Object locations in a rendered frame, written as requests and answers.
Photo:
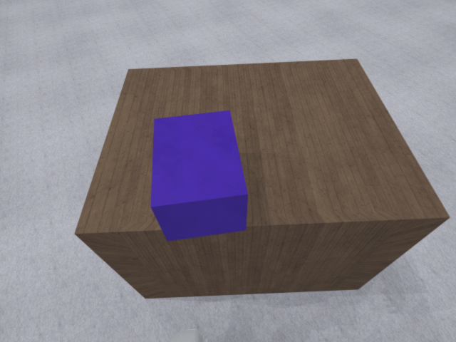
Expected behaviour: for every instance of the carton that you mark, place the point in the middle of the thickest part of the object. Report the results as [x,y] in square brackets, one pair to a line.
[198,185]

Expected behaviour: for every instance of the pedestal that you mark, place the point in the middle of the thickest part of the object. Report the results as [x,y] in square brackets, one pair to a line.
[335,194]

